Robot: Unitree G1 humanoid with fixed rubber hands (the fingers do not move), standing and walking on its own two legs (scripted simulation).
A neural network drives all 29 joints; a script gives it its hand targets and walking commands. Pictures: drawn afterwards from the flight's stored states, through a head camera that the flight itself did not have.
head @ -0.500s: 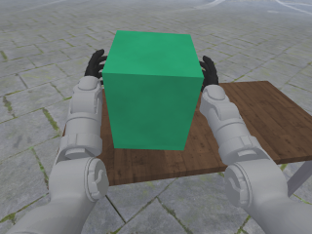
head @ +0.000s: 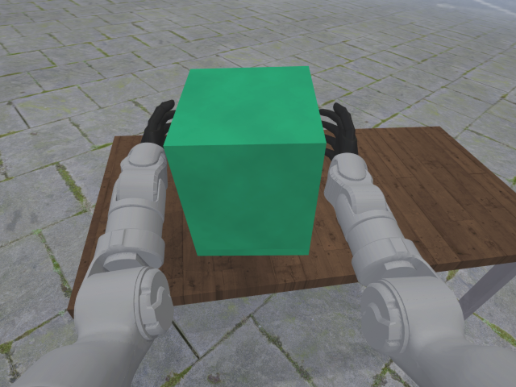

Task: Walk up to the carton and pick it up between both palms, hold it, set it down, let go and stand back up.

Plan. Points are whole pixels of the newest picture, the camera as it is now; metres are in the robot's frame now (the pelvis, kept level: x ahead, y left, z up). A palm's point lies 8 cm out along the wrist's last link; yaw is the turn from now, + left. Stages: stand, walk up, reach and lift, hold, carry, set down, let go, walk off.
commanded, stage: set down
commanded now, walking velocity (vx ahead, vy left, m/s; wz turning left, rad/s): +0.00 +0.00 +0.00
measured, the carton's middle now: (250, 164) +0.44 -0.01 +0.14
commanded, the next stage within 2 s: none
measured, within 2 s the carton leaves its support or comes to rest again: rests again in 1.62 s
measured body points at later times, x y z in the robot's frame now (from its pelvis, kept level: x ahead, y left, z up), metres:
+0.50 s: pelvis +0.01 +0.01 +0.00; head +0.00 +0.05 +0.45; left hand +0.47 +0.13 +0.15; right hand +0.40 -0.16 +0.16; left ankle +0.00 +0.11 -0.75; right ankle -0.03 -0.14 -0.75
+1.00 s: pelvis +0.01 +0.01 +0.00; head +0.03 +0.05 +0.45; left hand +0.48 +0.12 +0.12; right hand +0.40 -0.16 +0.13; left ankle +0.00 +0.11 -0.75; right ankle -0.03 -0.14 -0.75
